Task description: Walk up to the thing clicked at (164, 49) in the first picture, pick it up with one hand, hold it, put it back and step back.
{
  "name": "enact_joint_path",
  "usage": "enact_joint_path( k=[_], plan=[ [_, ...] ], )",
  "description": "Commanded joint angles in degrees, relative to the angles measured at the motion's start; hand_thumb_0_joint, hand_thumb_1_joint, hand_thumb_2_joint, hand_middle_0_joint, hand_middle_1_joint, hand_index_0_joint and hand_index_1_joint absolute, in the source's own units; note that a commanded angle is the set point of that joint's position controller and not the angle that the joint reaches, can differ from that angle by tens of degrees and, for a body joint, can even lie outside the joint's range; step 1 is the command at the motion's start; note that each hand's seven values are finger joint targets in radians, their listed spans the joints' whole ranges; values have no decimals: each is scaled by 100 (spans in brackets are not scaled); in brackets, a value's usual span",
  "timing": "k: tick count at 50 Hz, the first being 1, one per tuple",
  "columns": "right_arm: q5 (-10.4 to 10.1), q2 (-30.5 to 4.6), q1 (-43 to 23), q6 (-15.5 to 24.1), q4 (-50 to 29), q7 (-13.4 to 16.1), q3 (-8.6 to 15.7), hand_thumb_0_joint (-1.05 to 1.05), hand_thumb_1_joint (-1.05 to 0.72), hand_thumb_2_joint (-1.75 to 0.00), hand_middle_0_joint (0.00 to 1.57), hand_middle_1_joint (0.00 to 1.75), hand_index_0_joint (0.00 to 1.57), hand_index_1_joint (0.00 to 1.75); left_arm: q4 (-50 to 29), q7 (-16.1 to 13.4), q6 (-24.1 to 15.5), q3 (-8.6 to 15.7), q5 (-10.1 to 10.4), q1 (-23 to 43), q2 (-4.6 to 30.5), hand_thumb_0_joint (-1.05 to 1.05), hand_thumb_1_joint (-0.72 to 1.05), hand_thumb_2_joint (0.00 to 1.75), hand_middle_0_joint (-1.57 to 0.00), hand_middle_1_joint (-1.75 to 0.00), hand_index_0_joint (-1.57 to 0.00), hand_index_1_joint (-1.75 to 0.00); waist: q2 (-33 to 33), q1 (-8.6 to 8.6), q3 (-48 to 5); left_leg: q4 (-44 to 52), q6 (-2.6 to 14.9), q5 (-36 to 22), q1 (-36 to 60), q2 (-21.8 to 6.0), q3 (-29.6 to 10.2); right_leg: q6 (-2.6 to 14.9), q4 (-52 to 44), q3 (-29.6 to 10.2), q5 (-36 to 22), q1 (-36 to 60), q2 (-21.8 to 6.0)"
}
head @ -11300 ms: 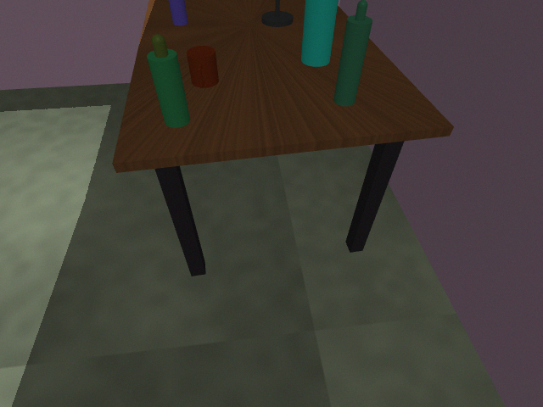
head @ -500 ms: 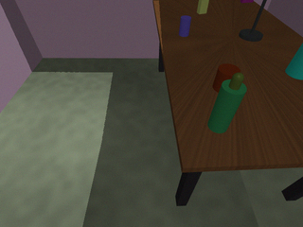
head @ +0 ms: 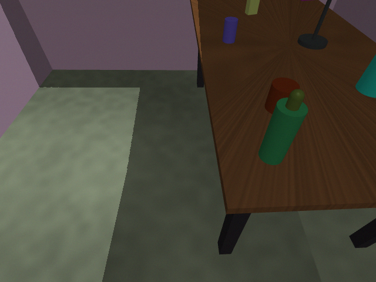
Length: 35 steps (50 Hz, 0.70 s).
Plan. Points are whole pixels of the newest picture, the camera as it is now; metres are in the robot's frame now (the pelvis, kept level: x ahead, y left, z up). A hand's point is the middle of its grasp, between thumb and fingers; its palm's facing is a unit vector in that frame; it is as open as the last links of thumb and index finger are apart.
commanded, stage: stand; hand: right
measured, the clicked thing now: (282, 127) +0.48 -0.23 +0.06
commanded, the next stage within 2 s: rise first in 0.28 s
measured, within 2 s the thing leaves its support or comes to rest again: neither
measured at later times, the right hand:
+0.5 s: hand out of the picture +0.12 -0.24 -0.15, palm faces +0.06 +0.94 -0.32, open 8.3 cm
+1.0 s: hand (318, 256) +0.20 -0.25 -0.03, palm faces +0.27 +0.89 -0.37, open 16.9 cm
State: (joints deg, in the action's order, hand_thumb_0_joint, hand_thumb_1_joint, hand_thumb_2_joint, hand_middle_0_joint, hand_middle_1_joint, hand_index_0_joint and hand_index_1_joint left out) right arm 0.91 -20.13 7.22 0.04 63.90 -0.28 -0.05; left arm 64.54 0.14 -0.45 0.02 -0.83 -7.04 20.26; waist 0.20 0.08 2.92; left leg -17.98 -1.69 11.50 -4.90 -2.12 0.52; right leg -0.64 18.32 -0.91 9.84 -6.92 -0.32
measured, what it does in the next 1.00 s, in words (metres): stands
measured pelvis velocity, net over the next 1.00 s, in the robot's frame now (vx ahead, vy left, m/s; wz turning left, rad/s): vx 0.01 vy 0.01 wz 0.01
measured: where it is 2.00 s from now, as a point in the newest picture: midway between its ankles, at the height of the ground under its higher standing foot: outside the picture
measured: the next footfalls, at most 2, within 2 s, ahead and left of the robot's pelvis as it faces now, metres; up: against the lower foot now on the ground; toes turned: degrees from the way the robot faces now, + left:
none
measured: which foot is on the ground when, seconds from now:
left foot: down 0.00-1.00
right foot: down 0.00-1.00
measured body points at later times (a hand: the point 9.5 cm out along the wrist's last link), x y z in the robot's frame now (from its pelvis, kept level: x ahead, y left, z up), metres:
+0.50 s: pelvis -0.01 +0.00 -0.01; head +0.02 +0.00 +0.44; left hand +0.11 +0.29 -0.13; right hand +0.11 -0.29 -0.13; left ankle -0.02 +0.14 -0.75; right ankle +0.00 -0.13 -0.75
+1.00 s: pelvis +0.01 +0.01 +0.00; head +0.01 +0.02 +0.44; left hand +0.17 +0.26 -0.08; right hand +0.18 -0.30 -0.01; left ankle -0.02 +0.14 -0.75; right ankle +0.00 -0.13 -0.75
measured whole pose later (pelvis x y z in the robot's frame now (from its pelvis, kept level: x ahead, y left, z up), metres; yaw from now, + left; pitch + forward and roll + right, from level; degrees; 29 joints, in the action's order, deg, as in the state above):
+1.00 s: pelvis +0.01 +0.01 +0.00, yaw +0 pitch -1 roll +0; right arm -2.1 -17.2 17.9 5.3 17.8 5.0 9.8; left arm 31.6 -4.8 -4.3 4.4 1.7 -13.9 13.5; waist -1.5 1.4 0.3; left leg -23.3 -1.3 14.7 -8.1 -1.8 0.2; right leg -0.9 22.8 -0.7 12.7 -9.6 -0.6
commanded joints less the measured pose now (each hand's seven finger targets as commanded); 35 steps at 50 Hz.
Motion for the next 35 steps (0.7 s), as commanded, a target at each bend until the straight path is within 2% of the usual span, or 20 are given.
enact_joint_path(
  k=[1, 18, 19, 20, 21, 22, 23, 24, 25, 26, 27, 28, 29, 31, 32, 33, 34, 35],
  plan=[
    [-27, -1232, -177, 141, -320, 66, 257, 0, -90, -90, 20, 30, 20, 30, -349, -78, -141, 215, 30, 165, 1218, 0, 90, 90, -20, -30, -20, -30, 39, -7, -483, 206, 267, -954, 5, -580, -406, 174, -162, -479, -1206, 211, -709],
    [-36, -1195, -153, 141, -341, 65, 256, 0, -90, -90, 20, 30, 20, 30, -361, -82, -141, 225, 25, 173, 1242, 0, 90, 90, -20, -30, -20, -30, 19, 12, -380, 253, 275, -831, -17, -563, -410, 168, -211, -488, -1109, 177, -711],
    [-37, -1193, -177, 141, -348, 60, 255, 0, -82, -82, 12, 22, 12, 22, -361, -82, -145, 231, 33, 174, 1269, 0, 82, 82, -12, -22, -12, -22, 4, 10, -345, 271, 245, -843, 15, -553, -423, 169, -199, -467, -1032, 103, -683],
    [-432, -245, -2187, 562, -2358, 122, 69, 0, -74, -74, 7, 14, 6, 14, -2372, -128, -793, 225, 503, 2184, 370, 0, 74, 74, -4, -14, -4, -14, -694, -111, -560, -447, 167, -669, -864, 146, 116, 55, 420, 241, -503, -474, 30],
    [-676, -374, -2093, 828, -2653, 239, 55, 0, -66, -66, 7, 6, 6, 6, -2482, -231, -906, 58, 649, 2069, 413, 0, 66, 66, -3, -6, -1, -6, 58, 124, -731, -217, 151, -286, -459, 221, 189, 72, 218, 180, -161, -214, -45],
    [-608, -926, -1435, 804, -1916, 351, 378, 0, -58, -58, 6, 4, 6, 4, -1842, -336, -846, 350, 631, 1471, 923, 0, 58, 58, -2, -3, 0, -5, -75, 116, -312, -141, 175, 90, -630, 218, 191, 87, 136, 192, 172, -414, -24],
    [-586, -1097, -1132, 702, -1451, 389, 619, 0, -50, -50, 6, 4, 6, 4, -1479, -357, -750, 722, 640, 925, 1226, 0, 50, 50, -2, -3, 0, -5, 104, -43, -193, -301, 141, 62, -860, 227, 265, 96, 229, 224, 185, -505, -4],
    [-572, -1160, -1073, 678, -1458, 435, 816, 0, -42, -42, 6, 4, 6, 4, -1635, -395, -693, 817, 615, 648, 1156, 0, 42, 42, -2, -4, -1, -5, 168, -32, -686, -423, 131, -289, -711, 238, 284, 93, 341, 193, -195, -429, -19],
    [-554, -1222, -988, 751, -1761, 505, 924, 0, -34, -34, 6, 5, 6, 4, -2171, -456, -740, 833, 608, 761, 1152, 0, 34, 34, -3, -4, -2, -5, 115, -76, -1426, -508, 134, -718, -422, 210, 266, 75, 460, 182, -654, -170, -9],
    [-517, -1263, -1052, 807, -2092, 535, 994, 0, -29, -26, 7, 4, 6, 4, -2323, -497, -778, 845, 581, 832, 1118, 0, 26, 26, -3, -4, -3, -5, 121, -6, -1701, -544, 147, -941, -315, 193, 237, 68, 514, 182, -927, -64, -11],
    [-478, -1255, -525, 789, -2142, 540, 1104, 0, -21, -20, 6, 4, 6, 4, -1857, -493, -711, 847, 520, 151, 869, 0, 21, 22, -4, -4, -3, -5, -99, 93, -1532, -572, 169, -1058, -392, 186, 195, 59, 527, 213, -1069, -161, 27],
    [-401, -1108, 2, 707, -1863, 516, 1160, 0, -15, -19, 6, 5, 6, 5, -1458, -452, -639, 883, 416, 12, 714, 0, 17, 20, -4, -4, -4, -4, -312, 172, -1176, -597, 200, -1022, -603, 179, 139, 73, 532, 248, -1058, -399, 61],
    [-352, -1001, 179, 665, -2047, 480, 1279, 0, -10, -17, 6, 5, 6, 5, -1629, -410, -628, 1003, 331, 37, 659, 0, 13, 17, -4, -5, -5, -4, -247, 132, -1367, -628, 210, -1137, -555, 220, 143, 80, 538, 247, -1193, -323, 38],
    [-335, -1024, 30, 648, -2619, 508, 1309, 0, 0, -15, 6, 5, 5, 5, -1953, -415, -609, 1021, 295, 113, 617, 0, 2, 12, -5, -5, -6, -4, -319, 58, -1591, -524, 200, -1262, -357, 270, 194, 66, 459, 225, -1278, -90, 22],
    [-344, -944, 18, 628, -2800, 507, 1245, 0, 6, -14, 6, 5, 5, 5, -2107, -414, -590, 960, 311, 178, 558, 0, -2, 11, -5, -5, -6, -4, -289, 51, -1409, -449, 181, -1140, -366, 273, 212, 59, 397, 242, -1095, -188, 36],
    [-360, -861, 293, 586, -2745, 493, 1270, 0, 13, -12, 5, 5, 5, 5, -2000, -403, -537, 959, 319, -111, 468, 0, -9, 9, -5, -5, -6, -4, -189, 52, -1136, -392, 170, -1042, -466, 285, 235, 83, 352, 256, -967, -349, 36],
    [-375, -703, 289, 588, -3023, 481, 1166, 0, 16, -12, 5, 5, 5, 5, -2236, -385, -536, 819, 345, 24, 251, 0, -14, 9, -5, -5, -6, -4, -207, 91, -1053, -361, 168, -945, -464, 284, 244, 81, 317, 272, -867, -419, 24],
    [-386, -758, 316, 596, -3273, 482, 1226, 0, 21, -10, 5, 5, 5, 5, -2401, -388, -529, 848, 348, 68, 287, 0, -21, 8, -5, -5, -6, -5, -264, 101, -1023, -347, 172, -904, -497, 284, 244, 76, 290, 290, -829, -415, 19]
  ],
)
